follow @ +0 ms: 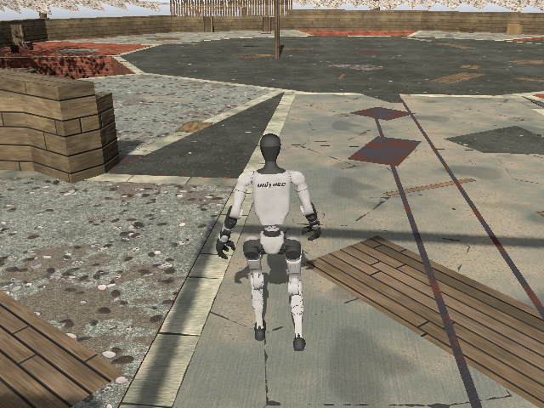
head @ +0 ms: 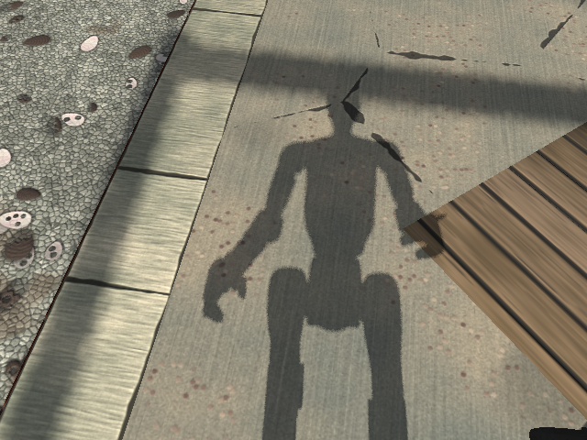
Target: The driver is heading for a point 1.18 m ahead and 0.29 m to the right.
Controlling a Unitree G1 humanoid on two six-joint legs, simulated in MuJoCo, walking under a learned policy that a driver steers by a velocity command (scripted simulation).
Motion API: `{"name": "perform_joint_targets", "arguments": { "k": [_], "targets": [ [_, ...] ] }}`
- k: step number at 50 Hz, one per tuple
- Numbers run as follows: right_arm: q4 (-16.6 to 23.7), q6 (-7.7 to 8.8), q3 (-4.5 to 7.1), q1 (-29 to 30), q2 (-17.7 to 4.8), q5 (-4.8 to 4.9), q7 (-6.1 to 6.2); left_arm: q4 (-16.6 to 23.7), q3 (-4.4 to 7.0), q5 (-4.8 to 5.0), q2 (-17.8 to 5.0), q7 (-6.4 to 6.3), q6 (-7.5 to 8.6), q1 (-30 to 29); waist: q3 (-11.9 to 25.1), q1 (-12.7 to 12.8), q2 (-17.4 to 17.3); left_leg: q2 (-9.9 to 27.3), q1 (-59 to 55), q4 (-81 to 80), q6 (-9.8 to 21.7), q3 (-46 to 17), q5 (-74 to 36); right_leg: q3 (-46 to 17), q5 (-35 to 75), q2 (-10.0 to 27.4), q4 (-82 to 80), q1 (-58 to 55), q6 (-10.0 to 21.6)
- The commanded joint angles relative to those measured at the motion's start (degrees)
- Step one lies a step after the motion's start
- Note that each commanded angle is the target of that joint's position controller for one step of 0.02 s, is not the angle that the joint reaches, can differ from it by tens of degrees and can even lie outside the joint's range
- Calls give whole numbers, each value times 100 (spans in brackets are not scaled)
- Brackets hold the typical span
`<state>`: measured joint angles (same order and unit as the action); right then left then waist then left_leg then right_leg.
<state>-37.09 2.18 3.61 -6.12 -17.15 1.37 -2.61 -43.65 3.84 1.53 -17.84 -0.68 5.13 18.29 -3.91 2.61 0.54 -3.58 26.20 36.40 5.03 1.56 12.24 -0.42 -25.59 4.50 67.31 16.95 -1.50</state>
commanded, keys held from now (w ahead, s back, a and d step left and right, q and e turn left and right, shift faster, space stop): w+e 0.02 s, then e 0.98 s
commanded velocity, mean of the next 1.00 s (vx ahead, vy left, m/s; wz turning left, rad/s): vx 0.12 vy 0.00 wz -0.33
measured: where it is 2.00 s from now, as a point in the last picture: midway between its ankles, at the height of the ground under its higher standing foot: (334, 430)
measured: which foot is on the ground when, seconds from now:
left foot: down 0.00-0.40, up 0.42-0.80, down 0.82-1.00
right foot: up 0.00-0.38, down 0.40-0.82, up 0.84-1.00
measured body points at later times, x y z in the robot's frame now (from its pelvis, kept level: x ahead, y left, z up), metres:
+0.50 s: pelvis +0.21 -0.01 +0.01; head +0.26 -0.02 +0.45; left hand +0.40 +0.24 -0.08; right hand +0.32 -0.30 -0.11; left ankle +0.11 +0.10 -0.63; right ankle +0.30 -0.10 -0.72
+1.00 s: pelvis +0.27 +0.04 +0.02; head +0.31 +0.05 +0.47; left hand +0.54 +0.25 -0.08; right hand +0.27 -0.26 -0.07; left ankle +0.33 +0.14 -0.72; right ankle +0.21 -0.08 -0.63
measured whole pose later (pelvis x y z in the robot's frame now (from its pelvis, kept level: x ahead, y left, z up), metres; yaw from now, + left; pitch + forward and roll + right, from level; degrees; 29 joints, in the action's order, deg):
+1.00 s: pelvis +0.27 +0.04 +0.02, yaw -26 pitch +2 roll -1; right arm -40.9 -0.2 3.2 -11.0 -14.8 -1.0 2.4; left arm -35.7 5.8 1.1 -20.1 -1.6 -3.5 11.9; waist -1.5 -0.9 2.7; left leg 1.3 15.6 26.6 0.8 0.9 12.9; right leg -5.4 -22.4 -3.6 65.8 32.7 -4.5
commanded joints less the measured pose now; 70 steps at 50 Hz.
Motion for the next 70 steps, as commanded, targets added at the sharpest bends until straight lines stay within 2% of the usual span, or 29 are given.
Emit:
{"name": "perform_joint_targets", "arguments": {
  "k": [1,3,6,12,19,20,21,22,23,24,26,30,37,40,41,42,43,44,46,50,54,58,61,62,63,64,65,66,70],
  "targets": [
    [161,165,186,-611,-624,-69,47,632,129,-111,-762,-36,281,-256,818,-351,-293,1662,-2470,-2172,1086,-2697,233,-450,807,392,207,2534,145],
    [189,219,129,-269,-489,-193,77,461,131,-154,-695,1,108,12,700,-81,-501,1477,-1682,-2304,1038,-1954,-1817,-344,1063,479,-46,1823,43],
    [-103,317,132,-375,-600,-197,137,368,67,-188,-455,-17,-53,11,608,-22,-358,1312,-1301,-2297,941,-880,-3960,-134,1518,329,-627,1594,-137],
    [-457,223,81,-644,-626,-247,327,554,-76,-89,-113,163,-19,-934,537,-488,-334,1153,-1689,-2353,387,-33,-3694,-29,3512,-15,-2889,1187,24],
    [-478,-193,182,-477,-802,-80,516,800,120,-166,-532,399,-51,-570,698,-195,-409,1507,-2793,-507,354,-87,-4992,273,1800,-495,-3615,1151,484],
    [-429,-216,167,-489,-775,-81,549,726,221,-176,-754,350,-29,-49,1021,89,-135,1175,-2506,485,66,137,-4727,110,2993,-534,-4184,264,713],
    [-221,-156,98,-621,-629,-262,545,789,334,-235,-1264,255,-48,334,1665,100,749,560,-1246,2212,-317,368,-2382,-1371,5600,524,-4009,-1270,1293],
    [-131,-103,-44,-1059,-218,-374,436,861,312,-325,-1420,210,-82,242,2333,-274,1673,-577,714,3903,-698,-167,2647,-3617,6682,1783,-4136,-2780,2572],
    [-285,-88,29,-930,-668,-260,332,985,218,-237,-920,169,-158,147,2659,12,736,-155,785,4296,-655,-1013,2432,-3350,5514,1550,-4311,-2642,2390],
    [-162,-122,48,-577,-699,-114,301,1084,177,-168,-767,122,-220,-271,1975,-53,440,40,1069,4282,-665,-944,2054,-2741,4672,1305,-4422,-2053,2133],
    [-121,-237,60,-312,-639,-179,375,1194,121,-51,-608,56,-381,-718,1095,-253,-141,369,989,3374,-730,-803,1526,-2182,3226,867,-4803,-731,1705],
    [-207,-291,6,-557,-357,-161,437,1265,237,-189,-834,-35,-528,-823,1044,-385,605,181,136,1815,-972,-540,1160,-1826,2872,352,-4948,41,1569],
    [-154,-163,68,-345,-441,-109,405,1325,308,-130,-898,-122,-696,-867,1185,-186,925,106,-352,376,-918,-659,659,-2448,1615,261,-4740,-46,1286],
    [-271,-47,165,-743,-523,-107,343,1351,280,-48,-774,-141,-769,-949,1113,-414,893,218,-1242,-1209,-639,-569,-84,-2489,1481,-37,-4286,171,935],
    [-244,-53,275,-900,-936,-208,372,1359,207,-75,-520,-134,-775,-765,1146,-344,174,1259,-1789,-1690,-263,-1458,-7,-2049,475,-433,-3445,733,609],
    [-271,-127,384,-736,-1413,-380,391,1583,187,-63,-387,-109,-715,-810,735,-100,-1725,2351,-1712,-2122,635,-2991,-634,-764,-770,-1380,-2256,1928,271],
    [-69,-96,311,-495,-1096,-469,398,1475,315,-169,-836,-95,-635,-671,770,-183,-1529,2738,-1452,-2128,1079,-3306,-970,-909,-942,-987,-837,1947,41],
    [36,-87,224,-194,-789,-404,439,1301,407,-101,-1025,-74,-649,-554,730,-77,-1021,2443,-1383,-1967,910,-2685,-1098,-914,-561,-895,-288,1905,-17],
    [90,-98,163,66,-565,-210,483,1070,386,-102,-815,-119,-769,-366,602,-60,-723,1863,-1578,-1764,519,-1732,-1222,-758,73,-803,263,2072,-215],
    [2,-217,158,-373,-600,-240,576,1305,239,-1,-454,-81,-809,-898,564,-421,-952,1710,-2141,-1761,660,-984,-1854,-305,459,-607,-219,2253,-465],
    [-50,-281,273,-527,-883,-207,556,1473,134,-56,-289,6,-795,-1168,771,-599,-1080,1975,-2377,-1698,791,-800,-2104,-102,201,-333,-1375,1621,-468],
    [-112,-280,310,-426,-1010,-88,424,1410,134,-70,-338,55,-813,-1021,829,-529,-1163,2062,-2119,-1547,829,-707,-2424,189,168,-457,-2552,646,-238],
    [-238,-271,244,-340,-880,66,394,1169,148,-88,-297,85,-803,-572,825,-215,-967,1852,-1773,-1027,449,-495,-2153,323,1631,-621,-4632,-534,177],
    [-364,-223,166,-636,-660,-4,366,1176,179,-108,-488,53,-801,-511,996,-257,-542,1628,-1226,-678,9,-249,-1424,-164,2492,-296,-4871,-1410,339],
    [-217,-155,-12,-703,-199,-354,292,1286,249,-171,-980,-37,-811,-424,1341,-440,1060,1070,-108,585,-585,296,931,-1750,4769,1097,-4559,-2389,772],
    [-102,-163,35,-333,-345,-275,341,1292,169,-324,-795,-2,-728,-656,1196,-216,1417,719,306,1230,-857,18,2451,-2161,4758,1772,-4611,-1565,1817],
    [-125,-207,138,-173,-704,-177,382,1272,117,-354,-599,43,-618,-731,1013,-86,981,799,262,1804,-946,-241,2450,-1960,4251,1514,-4759,-1252,1941],
    [-232,-251,154,-282,-662,-121,377,1145,22,-354,-334,53,-530,-953,923,-238,908,870,206,1895,-960,-388,2174,-1513,3850,1180,-4778,-1142,1662],
    [-618,-372,113,-818,-463,-111,375,855,-24,-300,-209,25,-425,-1282,828,-407,800,796,-476,1410,-1091,-308,1183,-639,3397,685,-4860,-768,1275]
  ]
}}
Keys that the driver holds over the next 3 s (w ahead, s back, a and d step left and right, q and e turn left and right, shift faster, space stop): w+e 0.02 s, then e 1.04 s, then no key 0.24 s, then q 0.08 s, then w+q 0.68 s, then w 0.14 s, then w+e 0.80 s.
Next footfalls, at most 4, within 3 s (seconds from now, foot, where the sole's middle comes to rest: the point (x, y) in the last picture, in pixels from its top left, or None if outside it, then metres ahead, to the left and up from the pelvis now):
0.40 right None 0.34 -0.11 -0.76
0.82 left None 0.37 0.13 -0.76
1.24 right None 0.23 -0.10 -0.76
1.72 left None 0.40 0.10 -0.76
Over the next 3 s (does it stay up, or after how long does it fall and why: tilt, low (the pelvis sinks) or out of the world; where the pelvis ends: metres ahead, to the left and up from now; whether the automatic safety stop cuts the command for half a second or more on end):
stays up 0.97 -0.10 0.02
